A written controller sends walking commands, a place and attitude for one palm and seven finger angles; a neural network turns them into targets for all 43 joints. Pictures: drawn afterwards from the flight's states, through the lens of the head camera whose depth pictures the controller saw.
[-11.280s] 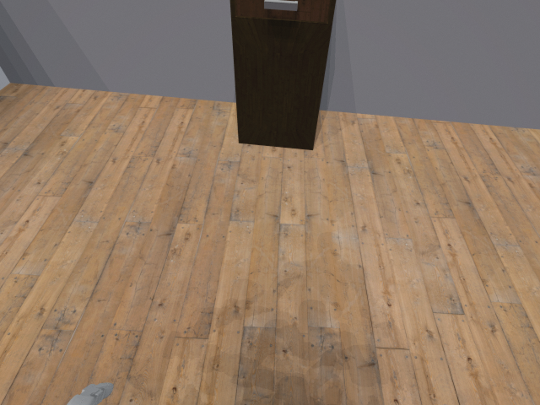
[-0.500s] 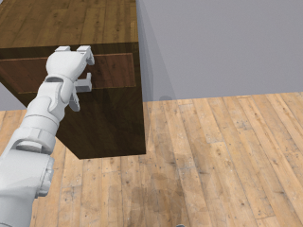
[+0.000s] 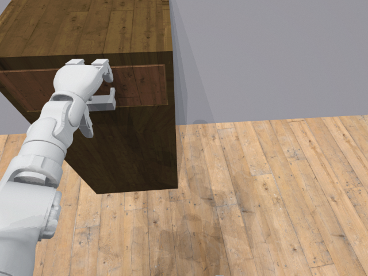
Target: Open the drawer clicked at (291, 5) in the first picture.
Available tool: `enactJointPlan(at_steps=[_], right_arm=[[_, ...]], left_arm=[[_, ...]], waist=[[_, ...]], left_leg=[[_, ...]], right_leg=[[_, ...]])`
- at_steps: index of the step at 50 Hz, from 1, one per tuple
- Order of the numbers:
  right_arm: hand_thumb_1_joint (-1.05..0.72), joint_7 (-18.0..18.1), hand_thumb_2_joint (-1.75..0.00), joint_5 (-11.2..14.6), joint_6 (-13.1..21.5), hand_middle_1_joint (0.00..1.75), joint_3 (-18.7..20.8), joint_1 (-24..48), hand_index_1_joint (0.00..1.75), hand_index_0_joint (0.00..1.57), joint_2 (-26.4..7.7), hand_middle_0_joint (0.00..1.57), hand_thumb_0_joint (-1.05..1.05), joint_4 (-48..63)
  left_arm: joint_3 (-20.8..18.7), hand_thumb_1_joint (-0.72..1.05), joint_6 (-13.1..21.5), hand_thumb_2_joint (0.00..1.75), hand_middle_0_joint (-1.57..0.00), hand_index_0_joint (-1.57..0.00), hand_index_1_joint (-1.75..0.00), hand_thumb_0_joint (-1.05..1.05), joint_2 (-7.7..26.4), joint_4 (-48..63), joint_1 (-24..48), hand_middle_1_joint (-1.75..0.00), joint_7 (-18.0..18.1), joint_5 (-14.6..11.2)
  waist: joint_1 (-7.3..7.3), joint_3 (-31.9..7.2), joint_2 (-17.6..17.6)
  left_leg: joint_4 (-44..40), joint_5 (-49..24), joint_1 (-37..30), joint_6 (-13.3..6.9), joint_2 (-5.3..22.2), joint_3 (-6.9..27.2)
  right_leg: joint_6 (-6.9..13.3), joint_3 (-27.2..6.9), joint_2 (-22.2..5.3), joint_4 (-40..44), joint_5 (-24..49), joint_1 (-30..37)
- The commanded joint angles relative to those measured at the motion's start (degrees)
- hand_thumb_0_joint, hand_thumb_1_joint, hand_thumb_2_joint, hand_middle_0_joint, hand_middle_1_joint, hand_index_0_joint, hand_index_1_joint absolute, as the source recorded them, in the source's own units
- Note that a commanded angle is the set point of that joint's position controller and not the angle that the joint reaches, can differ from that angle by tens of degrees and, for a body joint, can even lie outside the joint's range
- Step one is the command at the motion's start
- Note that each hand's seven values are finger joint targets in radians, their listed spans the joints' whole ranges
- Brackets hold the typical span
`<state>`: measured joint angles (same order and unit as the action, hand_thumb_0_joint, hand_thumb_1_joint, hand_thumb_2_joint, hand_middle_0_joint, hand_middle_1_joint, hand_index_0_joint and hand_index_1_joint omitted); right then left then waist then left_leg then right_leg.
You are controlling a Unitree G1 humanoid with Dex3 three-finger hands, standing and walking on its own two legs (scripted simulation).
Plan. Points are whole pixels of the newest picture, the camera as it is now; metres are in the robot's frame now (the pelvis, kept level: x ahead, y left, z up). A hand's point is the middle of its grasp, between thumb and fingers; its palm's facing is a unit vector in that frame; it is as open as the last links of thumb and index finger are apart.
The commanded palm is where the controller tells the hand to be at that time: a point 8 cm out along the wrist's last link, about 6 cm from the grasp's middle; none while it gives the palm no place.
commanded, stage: move the hooked fingers above the handle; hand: left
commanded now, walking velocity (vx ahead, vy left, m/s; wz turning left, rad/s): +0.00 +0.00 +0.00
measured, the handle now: (88, 97) +0.55 +0.25 +0.03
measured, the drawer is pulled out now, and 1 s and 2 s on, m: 0.00 0.00 0.00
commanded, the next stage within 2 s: none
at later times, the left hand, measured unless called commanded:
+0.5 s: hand (74, 106) +0.47 +0.25 +0.08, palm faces -0.10 +0.00 -0.99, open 13.8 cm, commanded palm +0.47 +0.24 +0.15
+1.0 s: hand (76, 103) +0.48 +0.24 +0.08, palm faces -0.11 -0.01 -0.99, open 13.7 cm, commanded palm +0.47 +0.25 +0.15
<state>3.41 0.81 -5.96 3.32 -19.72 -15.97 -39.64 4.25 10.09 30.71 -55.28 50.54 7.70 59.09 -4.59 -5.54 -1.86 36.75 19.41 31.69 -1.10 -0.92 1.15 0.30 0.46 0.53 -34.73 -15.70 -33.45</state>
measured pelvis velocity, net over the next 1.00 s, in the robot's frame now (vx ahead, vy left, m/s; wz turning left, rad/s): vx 0.01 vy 0.00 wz -0.02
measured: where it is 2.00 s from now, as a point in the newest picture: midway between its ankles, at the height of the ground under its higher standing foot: outside the picture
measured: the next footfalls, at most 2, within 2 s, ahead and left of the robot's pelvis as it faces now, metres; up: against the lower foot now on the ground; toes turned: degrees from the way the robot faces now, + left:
none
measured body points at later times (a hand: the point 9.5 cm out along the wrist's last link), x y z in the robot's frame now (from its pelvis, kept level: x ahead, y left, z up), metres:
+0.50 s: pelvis +0.01 +0.01 +0.00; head +0.08 +0.00 +0.45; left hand +0.47 +0.24 +0.13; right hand +0.04 -0.26 -0.13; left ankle -0.03 +0.11 -0.72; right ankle +0.00 -0.12 -0.72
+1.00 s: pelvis +0.01 +0.00 +0.00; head +0.08 -0.02 +0.45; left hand +0.48 +0.24 +0.13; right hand +0.06 -0.26 -0.13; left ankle -0.03 +0.11 -0.72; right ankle +0.00 -0.12 -0.72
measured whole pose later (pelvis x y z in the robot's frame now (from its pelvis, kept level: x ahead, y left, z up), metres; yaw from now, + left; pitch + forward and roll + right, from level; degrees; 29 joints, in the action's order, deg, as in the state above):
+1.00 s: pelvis +0.01 +0.00 +0.00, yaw -1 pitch +13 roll -1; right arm 2.9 1.2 -7.6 1.7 -18.5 -14.3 -37.3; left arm 1.8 4.4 31.7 -55.8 46.8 5.2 59.6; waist -3.7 -5.4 -3.0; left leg 35.1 19.8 28.7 -1.3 -0.5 -0.1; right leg 0.1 -0.8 1.0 -33.6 -15.9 -31.1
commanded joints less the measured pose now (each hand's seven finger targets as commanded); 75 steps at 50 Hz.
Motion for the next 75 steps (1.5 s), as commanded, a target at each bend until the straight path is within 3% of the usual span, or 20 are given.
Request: enactJointPlan(at_steps=[1, 6, 8, 12, 18, 22, 24, 27, 31, 32, 36, 40, 44, 51, 58, 61, 65, 67, 70, 75], right_arm=[[-0.9, -0.5, -0.9, -0.8, 1.2, 0.3, 2.0, -5.0, 0.3, 0.2, -7.8, 0.2, 0.0, 3.9], [-0.9, -1.5, -0.9, -0.9, 0.7, 0.3, 2.2, -5.1, 0.3, 0.2, -8.2, 0.2, 0.0, 4.7], [-0.9, -1.3, -0.9, -0.7, 0.1, 0.3, 1.8, -4.6, 0.3, 0.2, -8.4, 0.2, 0.0, 4.9], [-0.9, -0.3, -0.9, 0.1, -0.7, 0.3, 1.2, -3.2, 0.3, 0.2, -8.4, 0.2, 0.0, 5.6], [-0.9, 0.7, -0.9, 0.0, 0.1, 0.3, 1.9, -3.7, 0.3, 0.2, -8.1, 0.2, 0.0, 7.2], [-0.9, 0.4, -0.9, -0.3, 0.6, 0.3, 2.9, -4.5, 0.3, 0.2, -7.3, 0.2, 0.0, 6.2], [-0.9, 0.3, -0.9, -0.5, 0.7, 0.3, 3.1, -5.1, 0.3, 0.2, -7.5, 0.2, 0.0, 5.3], [-0.9, -0.3, -0.9, -0.6, 1.1, 0.3, 3.1, -5.6, 0.3, 0.2, -7.4, 0.2, 0.0, 3.6], [-0.9, -1.2, -0.9, -1.1, 1.1, 0.3, 2.8, -5.6, 0.3, 0.2, -7.9, 0.2, 0.0, 2.7], [-0.9, -1.6, -0.9, -1.2, 1.0, 0.3, 2.6, -5.4, 0.3, 0.2, -7.5, 0.2, 0.0, 2.8], [-0.9, -2.2, -0.9, -1.0, 0.3, 0.3, 2.5, -5.0, 0.3, 0.2, -8.2, 0.2, 0.0, 3.5], [-0.9, -1.4, -0.9, -0.3, -0.9, 0.3, 1.8, -3.2, 0.3, 0.2, -8.4, 0.2, 0.0, 5.2], [-0.9, -0.2, -0.9, 0.1, -0.9, 0.3, 1.6, -2.2, 0.3, 0.2, -8.2, 0.2, 0.0, 6.8], [-0.9, 1.0, -0.9, -0.3, 0.3, 0.3, 2.2, -3.3, 0.3, 0.2, -7.6, 0.2, 0.0, 6.2], [-0.9, -0.2, -0.9, -0.8, 1.5, 0.3, 2.9, -5.6, 0.3, 0.2, -7.4, 0.2, 0.0, 3.6], [-0.9, -0.7, -0.9, -0.7, 1.2, 0.3, 2.8, -6.2, 0.3, 0.2, -7.9, 0.2, 0.0, 2.7], [-0.9, -1.0, -0.9, -0.4, 0.5, 0.3, 2.6, -5.8, 0.3, 0.2, -8.3, 0.2, 0.0, 3.5], [-0.9, -0.8, -0.9, -0.3, -0.1, 0.3, 2.4, -5.5, 0.3, 0.2, -8.4, 0.2, 0.0, 4.0], [-0.9, -0.8, -0.9, 0.0, -0.4, 0.3, 2.3, -4.4, 0.3, 0.2, -8.1, 0.2, 0.0, 4.9], [-0.9, -0.2, -0.9, 0.0, -0.3, 0.3, 2.1, -3.3, 0.3, 0.2, -7.8, 0.2, 0.0, 6.4]], left_arm=[[-11.4, -0.5, -3.8, 0.3, -0.3, -0.3, -1.2, 0.0, 22.0, 8.8, 29.4, -1.2, 8.3, 1.9], [-7.3, -0.5, -10.5, 0.3, -0.3, -0.3, -1.2, 0.0, 17.0, 4.3, 26.8, -1.2, 8.2, 2.8], [-9.3, -0.5, -11.8, 0.3, -0.3, -0.3, -1.2, 0.0, 20.6, 3.6, 26.6, -1.2, 7.2, 2.5], [-8.1, -0.5, -12.6, 0.3, -0.3, -0.3, -1.2, 0.0, 20.0, 0.9, 23.6, -1.2, 4.6, 2.2], [-6.9, -0.5, -6.1, 0.3, -0.3, -0.3, -1.2, 0.0, 18.1, 8.5, 21.4, -1.2, 0.5, 1.5], [-2.1, -0.5, -0.7, 0.3, -0.3, -0.3, -1.2, 0.0, 11.2, 17.0, 25.5, -1.2, -0.1, -0.4], [-5.4, -0.5, 0.4, 0.3, -0.3, -0.3, -1.2, 0.0, 14.6, 17.8, 26.4, -1.2, 1.4, -0.6], [-3.9, -0.5, 0.1, 0.3, -0.3, -0.3, -1.2, 0.0, 12.7, 17.8, 32.1, -1.2, 4.2, -0.7], [-8.6, -0.5, -3.8, 0.3, -0.3, -0.3, -1.2, 0.0, 17.8, 14.6, 31.7, -1.2, 8.1, 1.0], [-7.5, -0.5, -5.4, 0.3, -0.3, -0.3, -1.2, 0.0, 16.3, 12.7, 30.8, -1.2, 8.5, 1.4], [-7.1, -0.5, -10.7, 0.3, -0.3, -0.3, -1.2, 0.0, 15.4, 7.4, 25.2, -1.2, 6.3, 1.2], [-6.6, -0.5, -11.9, 0.3, -0.3, -0.3, -1.2, 0.0, 16.2, 5.5, 21.8, -1.2, 3.2, 1.1], [-6.0, -0.5, -9.2, 0.3, -0.3, -0.3, -1.2, 0.0, 16.0, 7.2, 20.0, -1.2, 0.5, 0.9], [-8.2, -0.5, -0.9, 0.3, -0.3, -0.3, -1.2, 0.0, 19.1, 14.4, 25.3, -1.2, 1.1, 0.5], [-5.8, -0.5, -2.3, 0.3, -0.3, -0.3, -1.2, 0.0, 15.7, 14.4, 31.0, -1.2, 6.0, 0.7], [-5.5, -0.5, -5.7, 0.3, -0.3, -0.3, -1.2, 0.0, 15.2, 8.1, 29.7, -1.2, 5.6, 0.3], [-4.6, -0.5, -8.6, 0.3, -0.3, -0.3, -1.2, 0.0, 14.3, 6.0, 26.1, -1.2, 3.2, 0.5], [-5.6, -0.5, -8.4, 0.3, -0.3, -0.3, -1.2, 0.0, 15.7, 5.8, 24.8, -1.2, 2.0, 0.5], [-3.3, -0.5, -7.6, 0.3, -0.3, -0.3, -1.2, 0.0, 12.3, 7.3, 22.1, -1.2, 0.6, 0.4], [-6.2, -0.5, -4.3, 0.3, -0.3, -0.3, -1.2, 0.0, 15.4, 10.8, 21.1, -1.2, 0.8, 0.3]], waist=[[0.72, -22.9, -4.1], [0.34, -26.8, -0.9], [0.9, -26.7, 1.2], [0.66, -21.0, 4.7], [0.9, -22.8, 1.0], [-1.03, -21.9, -3.0], [-0.58, -22.6, -3.5], [-2.02, -21.6, -4.4], [-0.09, -26.6, -7.4], [-0.02, -27.2, -7.4], [0.9, -27.7, -2.5], [0.97, -22.5, 3.8], [0.87, -19.4, 5.5], [-0.62, -20.8, 0.2], [-1.65, -26.6, -6.2], [-2.27, -24.8, -2.3], [-0.79, -25.1, -1.6], [-0.42, -24.2, 1.0], [-0.05, -21.3, 1.5], [0.43, -18.8, 2.1]], left_leg=[[-2.2, -22.9, -7.3, -0.7, -0.9, -1.3], [-2.0, -27.4, -9.4, -0.6, -0.1, -1.9], [-2.8, -24.8, -8.0, -0.9, -0.1, -2.5], [-4.6, -20.3, -5.1, -1.4, -0.2, -3.0], [-4.2, -22.6, -10.1, -1.8, 0.2, -2.7], [-2.9, -25.5, -15.8, -1.5, 0.6, -1.0], [-2.4, -26.2, -16.2, -1.1, 0.4, -0.4], [-1.9, -26.6, -15.9, -0.6, 0.3, 0.5], [-0.8, -32.7, -16.2, 0.4, 0.0, 0.4], [-0.7, -33.7, -16.1, 0.5, 0.1, 0.4], [-1.0, -36.5, -13.9, -0.2, 0.5, -0.9], [-3.2, -27.6, -8.3, -1.4, -0.1, -2.4], [-4.4, -21.7, -7.0, -1.9, -0.3, -2.9], [-2.8, -20.9, -9.2, -2.0, -0.6, -2.1], [-0.5, -27.1, -14.1, -0.9, -0.6, -1.1], [-0.8, -26.1, -11.9, -1.0, -0.5, -1.3], [-1.4, -28.3, -11.4, -1.1, -0.2, -1.8], [-1.7, -28.4, -10.0, -1.4, -0.2, -1.9], [-2.7, -25.6, -9.6, -1.5, -0.1, -2.1], [-3.4, -21.8, -8.0, -1.8, -0.3, -2.2]], right_leg=[[2.4, 1.0, 1.6, 0.1, 15.1, 11.8], [1.9, 1.5, 1.8, -0.1, 18.6, 13.9], [1.5, 1.0, 1.5, 0.4, 18.9, 16.4], [1.3, 0.8, 1.1, 2.0, 17.4, 17.3], [1.5, 0.0, 1.1, 2.7, 17.9, 17.0], [1.6, 0.3, 1.6, 3.1, 14.7, 10.7], [1.9, 0.4, 1.8, 2.4, 14.4, 10.0], [2.0, 1.1, 2.0, 1.9, 13.6, 7.2], [2.5, 1.7, 2.1, 0.0, 16.6, 8.8], [2.3, 1.8, 2.1, -0.4, 17.2, 9.1], [1.9, 1.6, 2.0, 0.0, 21.9, 14.2], [1.5, 1.1, 1.5, 1.5, 22.5, 18.2], [1.2, 0.3, 1.1, 2.8, 20.0, 18.9], [1.5, -0.5, 1.2, 2.5, 17.3, 15.5], [1.8, 0.4, 1.7, 0.6, 17.9, 10.8], [1.6, 0.8, 1.8, 1.2, 18.1, 11.3], [1.6, 0.8, 1.7, 1.1, 20.9, 13.7], [1.4, 0.6, 1.6, 1.2, 22.1, 15.5], [1.5, 0.7, 1.6, 2.1, 19.9, 15.0], [1.6, 0.3, 1.5, 2.3, 17.5, 15.1]])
